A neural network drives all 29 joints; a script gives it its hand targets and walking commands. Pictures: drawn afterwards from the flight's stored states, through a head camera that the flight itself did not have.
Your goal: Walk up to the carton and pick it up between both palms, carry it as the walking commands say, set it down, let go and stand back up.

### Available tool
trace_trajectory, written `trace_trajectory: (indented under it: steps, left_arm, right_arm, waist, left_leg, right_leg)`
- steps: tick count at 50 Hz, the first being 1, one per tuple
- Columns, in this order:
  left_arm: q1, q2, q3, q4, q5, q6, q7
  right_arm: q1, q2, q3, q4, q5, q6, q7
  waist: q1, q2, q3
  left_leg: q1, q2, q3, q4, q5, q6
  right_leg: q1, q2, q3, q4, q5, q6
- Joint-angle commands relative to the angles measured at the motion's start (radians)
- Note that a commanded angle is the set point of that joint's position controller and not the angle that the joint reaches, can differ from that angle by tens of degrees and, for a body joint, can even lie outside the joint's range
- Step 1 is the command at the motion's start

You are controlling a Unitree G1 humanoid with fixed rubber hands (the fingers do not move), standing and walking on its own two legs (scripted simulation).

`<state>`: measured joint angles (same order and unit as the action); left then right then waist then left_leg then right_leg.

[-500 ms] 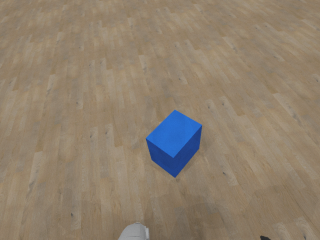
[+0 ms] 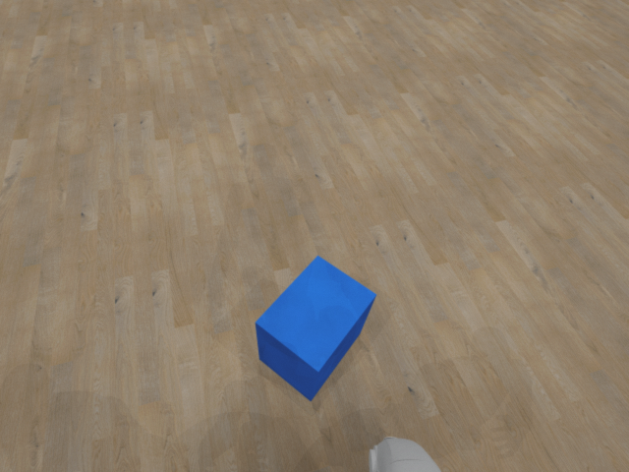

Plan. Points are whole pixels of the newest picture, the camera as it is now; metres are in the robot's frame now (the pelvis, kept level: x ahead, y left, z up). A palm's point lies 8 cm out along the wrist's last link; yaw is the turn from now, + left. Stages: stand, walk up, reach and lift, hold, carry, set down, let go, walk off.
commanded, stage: walk up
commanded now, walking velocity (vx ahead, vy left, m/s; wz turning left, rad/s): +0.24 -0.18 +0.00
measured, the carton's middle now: (314, 328) +0.56 -0.05 -0.64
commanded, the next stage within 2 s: none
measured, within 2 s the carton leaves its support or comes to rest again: neither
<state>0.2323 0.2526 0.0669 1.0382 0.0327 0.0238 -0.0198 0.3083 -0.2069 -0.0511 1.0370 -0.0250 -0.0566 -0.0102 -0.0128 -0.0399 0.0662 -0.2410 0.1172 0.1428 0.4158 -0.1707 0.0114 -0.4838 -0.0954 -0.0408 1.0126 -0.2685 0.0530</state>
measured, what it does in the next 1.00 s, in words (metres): steps on the spot: right foot, then left foot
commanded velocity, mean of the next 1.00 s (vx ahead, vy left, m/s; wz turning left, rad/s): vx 0.05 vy -0.02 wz -0.02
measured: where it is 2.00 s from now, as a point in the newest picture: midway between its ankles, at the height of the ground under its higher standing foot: outside the picture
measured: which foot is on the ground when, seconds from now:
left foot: down 0.00-0.22, up 0.24-0.52, down 0.54-1.00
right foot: up 0.00-0.20, down 0.22-1.00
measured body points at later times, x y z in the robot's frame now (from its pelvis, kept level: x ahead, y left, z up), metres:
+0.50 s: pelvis +0.07 -0.07 -0.01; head +0.09 -0.09 +0.44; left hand +0.14 +0.15 -0.16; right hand +0.10 -0.31 -0.17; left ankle +0.08 +0.05 -0.74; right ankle +0.09 -0.18 -0.75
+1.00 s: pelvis +0.07 -0.06 -0.01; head +0.10 -0.06 +0.44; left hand +0.09 +0.19 -0.17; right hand +0.09 -0.30 -0.17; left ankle +0.08 +0.05 -0.75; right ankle +0.09 -0.18 -0.75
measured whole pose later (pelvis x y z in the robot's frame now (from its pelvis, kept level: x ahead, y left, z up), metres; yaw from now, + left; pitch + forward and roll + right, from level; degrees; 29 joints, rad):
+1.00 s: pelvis +0.07 -0.06 -0.01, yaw -3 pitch -1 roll +1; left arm 0.27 0.19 0.06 1.07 0.02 0.01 0.04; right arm 0.25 -0.16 -0.04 1.02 -0.02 0.01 -0.03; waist 0.00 -0.01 0.07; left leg -0.22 0.03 0.12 0.51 -0.27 0.01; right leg -0.26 -0.05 -0.07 0.53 -0.24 0.00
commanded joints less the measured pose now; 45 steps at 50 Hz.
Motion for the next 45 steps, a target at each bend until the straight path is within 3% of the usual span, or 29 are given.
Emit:
trace_trajectory:
  steps: [1, 5, 7, 8, 9, 10, 11, 12, 13, 14, 15, 17, 20, 23, 25, 26, 27, 28, 29, 32, 41, 42, 43, 45]
  left_arm:
    - [0.045, -0.005, -0.007, -0.028, 0.003, 0.011, -0.013]
    - [-0.054, 0.000, -0.012, -0.066, -0.005, 0.006, -0.026]
    - [-0.068, 0.002, -0.013, -0.077, -0.010, -0.004, -0.027]
    - [-0.047, -0.012, -0.021, -0.072, -0.010, -0.020, -0.019]
    - [-0.012, -0.004, -0.016, -0.061, -0.005, -0.036, -0.014]
    - [0.034, 0.018, -0.009, -0.034, -0.008, -0.048, -0.001]
    - [0.094, 0.055, 0.003, -0.007, -0.016, -0.067, 0.011]
    - [0.151, 0.136, 0.021, -0.003, -0.022, -0.080, 0.019]
    - [0.048, 0.119, -0.004, -0.031, -0.033, -0.067, 0.030]
    - [0.003, 0.087, -0.010, -0.035, -0.035, -0.063, 0.038]
    - [-0.017, 0.065, -0.015, -0.034, -0.031, -0.067, 0.042]
    - [-0.048, 0.044, -0.017, -0.036, -0.020, -0.060, 0.052]
    - [-0.056, 0.022, -0.014, -0.032, -0.020, -0.045, 0.057]
    - [-0.044, 0.021, -0.012, -0.012, -0.019, -0.034, 0.060]
    - [-0.046, 0.025, -0.011, 0.005, -0.025, -0.028, 0.058]
    - [-0.040, 0.016, -0.014, 0.014, -0.030, -0.025, 0.056]
    - [-0.025, -0.015, -0.026, 0.019, -0.030, -0.024, 0.054]
    - [-0.009, -0.043, -0.031, 0.021, -0.028, -0.021, 0.053]
    - [0.000, -0.047, -0.028, 0.031, -0.031, -0.019, 0.054]
    - [0.026, -0.024, -0.021, 0.057, -0.027, -0.024, 0.051]
    - [0.070, -0.037, -0.030, 0.111, -0.025, -0.032, 0.053]
    - [0.032, 0.032, -0.007, 0.047, -0.028, -0.027, 0.067]
    - [0.034, 0.026, -0.004, 0.038, -0.020, -0.024, 0.064]
    - [0.011, 0.027, 0.003, -0.001, -0.005, -0.017, 0.054]
  right_arm:
    - [0.059, -0.134, -0.028, -0.019, -0.010, -0.007, -0.003]
    - [0.086, -0.150, -0.044, -0.026, -0.017, 0.005, -0.003]
    - [0.076, -0.157, -0.049, -0.035, -0.017, 0.008, -0.002]
    - [0.050, -0.131, -0.036, -0.031, -0.020, 0.011, 0.007]
    - [0.049, -0.123, -0.032, -0.021, -0.018, 0.021, 0.008]
    - [0.075, -0.093, -0.024, -0.010, -0.010, 0.024, 0.008]
    - [0.124, -0.046, -0.013, 0.000, 0.004, 0.026, 0.006]
    - [0.121, -0.003, -0.003, -0.037, 0.022, 0.032, 0.003]
    - [0.149, 0.027, 0.021, -0.024, 0.030, 0.050, -0.017]
    - [0.133, -0.010, 0.002, -0.007, 0.032, 0.066, -0.024]
    - [0.133, -0.025, -0.007, 0.006, 0.027, 0.075, -0.026]
    - [0.115, -0.034, -0.011, 0.014, 0.010, 0.087, -0.023]
    - [0.076, -0.012, -0.004, 0.006, 0.007, 0.102, -0.027]
    - [0.036, -0.005, 0.009, 0.003, 0.013, 0.098, -0.030]
    - [0.049, -0.002, 0.016, 0.018, 0.015, 0.086, -0.032]
    - [0.062, -0.010, 0.017, 0.031, 0.014, 0.077, -0.034]
    - [0.055, -0.038, 0.013, 0.040, 0.014, 0.066, -0.035]
    - [0.018, -0.056, 0.014, 0.041, 0.013, 0.059, -0.029]
    - [-0.005, -0.057, 0.018, 0.046, 0.014, 0.055, -0.024]
    - [-0.038, -0.035, 0.021, 0.060, 0.022, 0.046, -0.026]
    - [-0.015, -0.017, 0.019, 0.108, 0.021, 0.040, -0.025]
    - [-0.030, -0.054, 0.004, 0.028, 0.017, 0.051, -0.018]
    - [-0.028, -0.052, 0.002, 0.018, 0.011, 0.055, -0.023]
    - [0.007, -0.075, -0.012, -0.007, 0.004, 0.064, -0.031]
  waist:
    - [0.006, 0.241, -0.034]
    - [-0.023, 0.243, 0.009]
    - [-0.023, 0.273, 0.011]
    - [-0.015, 0.327, 0.000]
    - [0.008, 0.297, -0.015]
    - [0.025, 0.179, -0.039]
    - [0.042, 0.007, -0.079]
    - [0.052, -0.234, -0.080]
    - [0.022, -0.301, -0.090]
    - [0.003, -0.217, -0.081]
    - [-0.003, -0.179, -0.084]
    - [-0.009, -0.134, -0.104]
    - [-0.008, -0.133, -0.080]
    - [-0.008, -0.120, -0.066]
    - [-0.030, -0.097, -0.064]
    - [-0.038, -0.069, -0.065]
    - [-0.026, -0.003, -0.055]
    - [0.000, 0.128, -0.027]
    - [0.011, 0.168, -0.001]
    - [0.020, 0.114, 0.003]
    - [0.016, 0.059, 0.005]
    - [-0.009, 0.081, 0.040]
    - [-0.006, 0.080, 0.021]
    - [-0.012, 0.076, 0.027]
  left_leg:
    - [0.050, 0.208, -0.150, -0.200, 0.164, 0.074]
    - [0.026, 0.213, -0.150, -0.242, -0.060, 0.091]
    - [-0.007, 0.211, -0.150, -0.239, -0.123, 0.082]
    - [-0.022, 0.165, -0.116, -0.210, -0.149, 0.069]
    - [-0.051, 0.127, -0.082, -0.157, -0.164, 0.056]
    - [-0.078, 0.093, -0.066, -0.079, -0.172, 0.039]
    - [-0.114, 0.046, -0.048, 0.077, -0.199, 0.019]
    - [-0.224, -0.036, -0.042, 0.337, -0.301, -0.029]
    - [-0.176, -0.042, -0.109, 0.348, -0.374, -0.044]
    - [-0.132, -0.019, -0.149, 0.393, -0.366, -0.052]
    - [-0.113, -0.018, -0.151, 0.401, -0.336, -0.052]
    - [-0.070, -0.036, -0.119, 0.392, -0.285, -0.056]
    - [-0.053, -0.041, -0.115, 0.364, -0.247, -0.049]
    - [-0.020, -0.044, -0.109, 0.204, -0.178, -0.042]
    - [0.063, -0.062, -0.079, 0.030, -0.052, -0.039]
    - [0.118, -0.050, -0.071, -0.046, 0.041, -0.034]
    - [0.155, 0.002, -0.119, -0.075, 0.132, -0.021]
    - [0.099, 0.052, -0.176, -0.102, 0.179, 0.008]
    - [0.041, 0.069, -0.212, -0.143, 0.134, 0.025]
    - [0.016, 0.035, -0.196, -0.165, 0.023, 0.024]
    - [0.042, 0.009, -0.181, -0.154, 0.000, 0.013]
    - [-0.059, 0.041, -0.122, -0.069, -0.053, 0.002]
    - [-0.040, 0.041, -0.105, -0.067, -0.096, 0.003]
    - [-0.025, 0.075, -0.153, -0.091, -0.190, 0.019]
  right_leg:
    - [0.000, -0.013, -0.006, -0.105, 0.041, 0.007]
    - [0.060, 0.002, -0.039, -0.298, 0.008, 0.012]
    - [0.142, 0.010, -0.049, -0.385, -0.009, 0.003]
    - [0.214, 0.026, -0.071, -0.447, 0.001, -0.004]
    - [0.306, 0.041, -0.102, -0.533, 0.071, -0.006]
    - [0.398, 0.023, -0.107, -0.598, 0.115, -0.008]
    - [0.465, -0.055, -0.028, -0.654, 0.116, -0.016]
    - [0.454, -0.257, 0.247, -0.748, 0.242, -0.049]
    - [0.380, -0.311, 0.259, -0.776, 0.626, -0.125]
    - [0.376, -0.264, 0.164, -0.705, 0.883, -0.168]
    - [0.390, -0.228, 0.100, -0.662, 0.988, -0.177]
    - [0.372, -0.191, 0.052, -0.661, 0.873, -0.184]
    - [0.315, -0.181, 0.068, -0.689, 0.631, -0.209]
    - [0.311, -0.167, 0.093, -0.717, 0.445, -0.200]
    - [0.294, -0.137, 0.079, -0.708, 0.333, -0.169]
    - [0.271, -0.111, 0.067, -0.696, 0.253, -0.145]
    - [0.233, -0.077, 0.053, -0.678, 0.173, -0.122]
    - [0.265, -0.019, 0.006, -0.684, 0.095, -0.088]
    - [0.316, -0.001, -0.008, -0.678, 0.082, -0.071]
    - [0.380, -0.015, -0.002, -0.695, 0.141, -0.068]
    - [0.365, -0.026, 0.018, -0.732, 0.137, -0.063]
    - [0.327, -0.041, 0.001, -0.633, 0.059, -0.056]
    - [0.293, -0.046, 0.037, -0.616, 0.060, -0.078]
    - [0.192, -0.040, 0.053, -0.552, 0.001, -0.085]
